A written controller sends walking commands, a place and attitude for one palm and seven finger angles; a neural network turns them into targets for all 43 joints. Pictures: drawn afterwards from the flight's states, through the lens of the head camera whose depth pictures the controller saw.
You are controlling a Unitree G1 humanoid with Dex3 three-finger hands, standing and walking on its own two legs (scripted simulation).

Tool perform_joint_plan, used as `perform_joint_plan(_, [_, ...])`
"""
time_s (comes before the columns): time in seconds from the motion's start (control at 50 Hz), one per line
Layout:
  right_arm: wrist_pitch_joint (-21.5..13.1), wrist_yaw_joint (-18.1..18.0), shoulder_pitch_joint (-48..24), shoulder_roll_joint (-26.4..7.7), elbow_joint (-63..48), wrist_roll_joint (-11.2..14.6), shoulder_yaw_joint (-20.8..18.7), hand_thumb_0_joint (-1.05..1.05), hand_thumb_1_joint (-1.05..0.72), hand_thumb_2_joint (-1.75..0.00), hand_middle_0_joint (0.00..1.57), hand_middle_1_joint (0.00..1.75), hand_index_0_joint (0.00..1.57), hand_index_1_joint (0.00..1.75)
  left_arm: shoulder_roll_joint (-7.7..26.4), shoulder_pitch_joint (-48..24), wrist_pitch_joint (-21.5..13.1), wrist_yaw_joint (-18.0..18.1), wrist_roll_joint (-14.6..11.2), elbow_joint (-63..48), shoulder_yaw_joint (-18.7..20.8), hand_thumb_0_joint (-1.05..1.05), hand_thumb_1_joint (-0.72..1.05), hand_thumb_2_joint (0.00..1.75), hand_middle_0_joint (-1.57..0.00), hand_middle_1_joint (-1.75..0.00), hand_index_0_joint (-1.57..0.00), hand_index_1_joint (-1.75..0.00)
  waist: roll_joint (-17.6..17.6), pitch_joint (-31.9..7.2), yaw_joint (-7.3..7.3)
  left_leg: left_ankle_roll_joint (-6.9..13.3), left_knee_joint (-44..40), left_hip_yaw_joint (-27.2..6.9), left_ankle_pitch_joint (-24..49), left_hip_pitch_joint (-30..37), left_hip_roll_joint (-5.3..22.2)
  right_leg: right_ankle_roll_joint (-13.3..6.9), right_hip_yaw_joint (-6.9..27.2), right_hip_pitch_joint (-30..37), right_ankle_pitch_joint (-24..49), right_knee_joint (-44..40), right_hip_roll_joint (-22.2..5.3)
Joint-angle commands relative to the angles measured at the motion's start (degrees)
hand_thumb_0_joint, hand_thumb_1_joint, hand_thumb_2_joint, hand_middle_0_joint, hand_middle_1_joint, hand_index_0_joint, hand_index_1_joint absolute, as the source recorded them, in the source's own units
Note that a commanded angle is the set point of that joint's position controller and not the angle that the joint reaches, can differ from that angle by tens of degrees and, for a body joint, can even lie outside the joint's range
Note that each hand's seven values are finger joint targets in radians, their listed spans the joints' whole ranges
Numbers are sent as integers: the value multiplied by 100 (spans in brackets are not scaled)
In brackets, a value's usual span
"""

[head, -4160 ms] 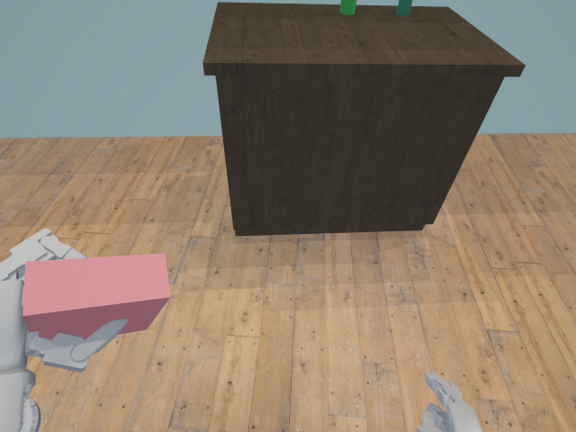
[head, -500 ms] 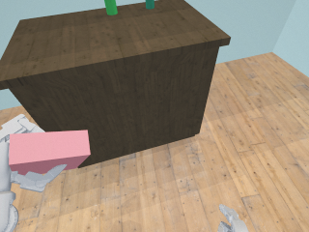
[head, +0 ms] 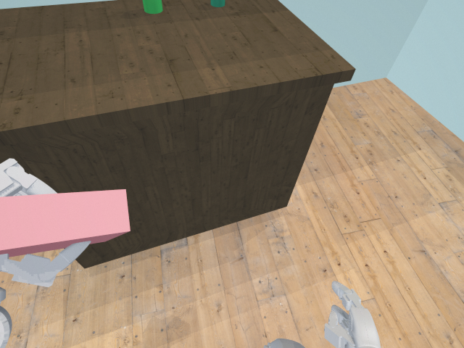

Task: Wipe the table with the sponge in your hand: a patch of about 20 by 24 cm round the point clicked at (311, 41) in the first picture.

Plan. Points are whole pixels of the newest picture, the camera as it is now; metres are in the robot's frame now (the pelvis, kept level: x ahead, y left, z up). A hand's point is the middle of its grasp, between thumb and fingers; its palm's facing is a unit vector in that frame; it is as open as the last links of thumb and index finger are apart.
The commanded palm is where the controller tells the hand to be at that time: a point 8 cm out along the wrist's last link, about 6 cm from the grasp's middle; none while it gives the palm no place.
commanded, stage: take the last steps up to it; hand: left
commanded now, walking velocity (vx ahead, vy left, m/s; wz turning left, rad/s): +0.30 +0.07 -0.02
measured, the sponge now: (80, 223) +0.23 +0.21 +0.16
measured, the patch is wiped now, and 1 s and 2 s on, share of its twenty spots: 0.00 0.00 0.00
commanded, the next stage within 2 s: come to a stop and stand still in 1.12 s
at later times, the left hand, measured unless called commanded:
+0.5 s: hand (76, 159) +0.32 +0.24 +0.18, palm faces +0.39 -0.81 -0.45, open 8.9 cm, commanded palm +0.27 +0.29 +0.18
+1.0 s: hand (107, 116) +0.41 +0.23 +0.17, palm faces +0.40 -0.79 -0.47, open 8.9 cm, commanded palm +0.36 +0.27 +0.18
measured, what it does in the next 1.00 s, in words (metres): walks ahead: right foot, then left foot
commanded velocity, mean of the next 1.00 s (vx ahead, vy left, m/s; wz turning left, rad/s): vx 0.25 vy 0.07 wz -0.02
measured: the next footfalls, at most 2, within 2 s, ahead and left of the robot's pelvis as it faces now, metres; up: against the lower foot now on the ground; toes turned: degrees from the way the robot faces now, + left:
right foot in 0.18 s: +0.12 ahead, -0.11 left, +0.00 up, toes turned -9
left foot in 0.52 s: +0.22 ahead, +0.15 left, +0.00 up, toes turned +10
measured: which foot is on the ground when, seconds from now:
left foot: down 0.00-0.20, up 0.22-0.50, down 0.52-0.84, up 0.86-1.00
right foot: up 0.00-0.16, down 0.18-0.54, up 0.56-0.80, down 0.82-1.00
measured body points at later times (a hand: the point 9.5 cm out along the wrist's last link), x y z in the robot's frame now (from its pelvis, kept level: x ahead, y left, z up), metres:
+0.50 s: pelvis +0.11 +0.01 +0.00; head +0.15 +0.01 +0.45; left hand +0.29 +0.28 +0.20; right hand +0.27 -0.27 -0.08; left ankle +0.17 +0.15 -0.72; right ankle +0.08 -0.10 -0.74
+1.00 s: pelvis +0.20 -0.01 +0.00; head +0.23 -0.03 +0.45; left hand +0.39 +0.27 +0.20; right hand +0.35 -0.23 -0.12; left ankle +0.19 +0.13 -0.67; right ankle +0.20 -0.09 -0.74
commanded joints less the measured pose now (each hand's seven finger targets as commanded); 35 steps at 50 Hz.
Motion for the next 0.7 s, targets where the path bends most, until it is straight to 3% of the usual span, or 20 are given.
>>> perform_joint_plan(0.0, [-247,-79,-140,-969,-673,-31,-288,0,-90,-90,20,30,20,30,745,226,-328,31,-97,-1156,626,0,10,130,-120,-160,-120,-160,1314,-849,16,779,-1408,-1146,1009,662,1301,26,-213,132,415,-1230,3])
perform_joint_plan(0.1, [-131,-183,-216,-966,-661,-30,-231,0,-90,-90,20,30,20,30,771,-82,-135,12,-95,-624,585,0,10,130,-120,-160,-120,-160,1006,-826,31,539,-901,-899,493,560,1205,19,-534,1063,695,-2759,281])
perform_joint_plan(0.12, [-93,-200,-265,-958,-684,-16,-211,0,-90,-90,20,30,20,30,783,-208,-92,10,-75,-606,553,0,10,130,-120,-160,-120,-160,803,-914,37,453,-491,-804,442,385,1093,-37,-501,1526,925,-3207,295])
perform_joint_plan(0.14, [-52,-207,-316,-939,-673,2,-215,0,-90,-90,20,30,20,30,813,-313,-90,4,-48,-587,529,0,10,130,-120,-160,-120,-160,429,-967,72,351,228,-640,366,8,926,-162,-128,2054,1113,-3628,64])
perform_joint_plan(0.16, [-2,-176,-247,-855,-680,7,-212,0,-90,-90,20,30,20,30,921,-380,-88,17,6,-541,570,0,10,130,-120,-160,-120,-160,-595,-1083,53,154,1543,-245,-138,-901,408,-605,1370,2707,1179,-3978,-831])
perform_joint_plan(0.18, [-11,-143,-423,-789,-798,7,-168,0,-90,-90,20,30,20,30,1092,-432,-89,46,-25,-501,709,0,10,130,-120,-160,-120,-160,-1614,-882,144,-123,2889,-176,-1606,-2174,-277,-1242,3360,3119,2049,-4386,-1946])
perform_joint_plan(0.2, [-39,-69,-301,-968,-697,-9,-295,0,-90,-90,20,30,20,30,881,-596,-109,-4,-114,-488,531,0,10,130,-120,-160,-120,-160,-1627,-901,109,-220,3684,-862,-1573,-2257,-137,-1359,3525,2874,1508,-4572,-2184])
perform_joint_plan(0.22, [-1,-17,-393,-981,-693,12,-274,0,-90,-90,20,30,20,30,1001,-762,-124,-7,-111,-692,591,0,10,130,-120,-160,-120,-160,-1178,-771,87,-253,4087,-1080,-1382,-2482,-38,-1467,3522,2782,1233,-4535,-2212])
perform_joint_plan(0.26, [76,-31,-451,-902,-586,-14,-177,0,-90,-90,20,30,20,30,983,-511,-274,18,-28,-858,619,0,10,130,-120,-160,-120,-160,-358,-521,63,-338,3987,-1062,-908,-2400,203,-1286,2099,2384,2105,-4417,-1883])
perform_joint_plan(0.32, [132,-96,-519,-869,-674,-43,-201,0,-90,-90,20,30,20,30,1080,-403,-393,85,12,-1295,720,0,10,130,-120,-160,-120,-160,-363,-728,35,-303,2381,-767,-691,-1526,282,-1039,930,2034,3033,-4187,-1547])
perform_joint_plan(0.38, [108,-88,-412,-800,-884,-64,-229,0,-90,-90,20,30,20,30,1004,114,-342,169,-52,-1359,829,0,10,130,-120,-160,-120,-160,-528,-900,234,-245,997,-106,-430,-887,-31,-1034,813,2190,2950,-4001,-1331])
perform_joint_plan(0.46, [95,-171,-175,-893,-960,-39,-346,0,-90,-90,20,30,20,30,873,33,-299,250,-80,-1260,743,0,10,130,-120,-160,-120,-160,-392,-1010,86,-231,-423,194,483,419,-202,-644,499,1966,2359,-3209,-900])
perform_joint_plan(0.48, [96,-204,-78,-994,-957,-16,-399,0,-90,-90,20,30,20,30,853,-121,-339,242,-75,-1285,697,0,10,130,-120,-160,-120,-160,151,-1078,-12,-108,-619,-86,546,1001,-5,-493,374,1569,2185,-2550,-740])
perform_joint_plan(0.5, [86,-211,-55,-1153,-990,12,-462,0,-90,-90,20,30,20,30,826,-252,-371,233,-88,-1312,675,0,10,130,-120,-160,-120,-160,1129,-1183,-63,304,-811,-1257,967,1589,813,-229,32,752,1391,-1430,-222])
perform_joint_plan(0.52, [69,-192,-80,-1166,-1036,39,-460,0,-90,-90,20,30,20,30,751,-336,-429,200,-103,-1279,558,0,10,130,-120,-160,-120,-160,1820,-1158,-44,807,-1004,-2695,1900,2029,1757,-87,-92,-253,-764,-306,198])
perform_joint_plan(0.54, [48,-196,-157,-1081,-902,-30,-362,0,-90,-90,20,30,20,30,987,-179,-403,158,-50,-834,692,0,10,130,-120,-160,-120,-160,1964,-1025,-36,1170,-1280,-3201,1393,1628,2122,-112,292,-630,-1041,527,123])
perform_joint_plan(0.56, [44,-159,-171,-1051,-864,-17,-368,0,-90,-90,20,30,20,30,970,-342,-379,111,-48,-901,654,0,10,130,-120,-160,-120,-160,1628,-797,-66,1315,-1290,-3142,1051,1329,2109,-100,514,-867,-799,722,-82])
perform_joint_plan(0.58, [23,-137,-201,-1044,-807,27,-381,0,-90,-90,20,30,20,30,858,-434,-382,67,-36,-1051,541,0,10,130,-120,-160,-120,-160,1364,-636,-45,1247,-1225,-2641,940,1197,1915,-61,498,-1001,-552,591,-166])
perform_joint_plan(0.62, [-54,-107,-213,-1044,-806,45,-363,0,-90,-90,20,30,20,30,800,-376,-384,41,-36,-1514,462,0,10,130,-120,-160,-120,-160,1411,-752,40,952,-1178,-1717,952,928,1495,-28,251,-582,-58,21,-161])
perform_joint_plan(0.68, [-134,-92,-224,-987,-803,6,-270,0,-90,-90,20,30,20,30,757,-34,-312,50,-93,-1411,504,0,10,130,-120,-160,-120,-160,1563,-807,52,791,-1300,-1194,635,321,1334,9,-108,382,191,-1209,-6])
